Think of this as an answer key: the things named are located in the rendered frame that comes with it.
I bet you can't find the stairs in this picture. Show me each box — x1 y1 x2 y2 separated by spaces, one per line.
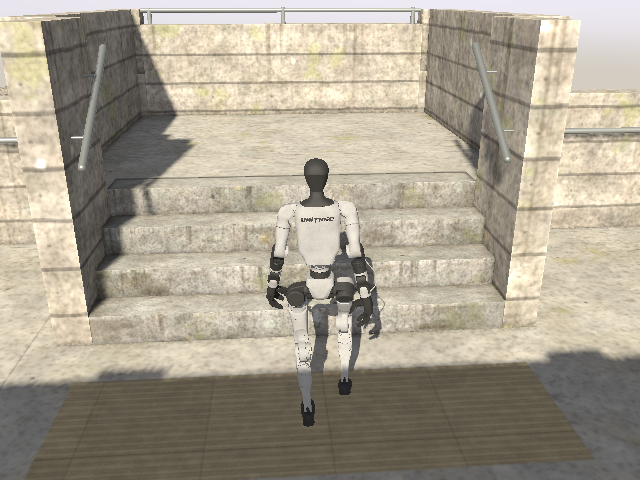
88 181 505 344

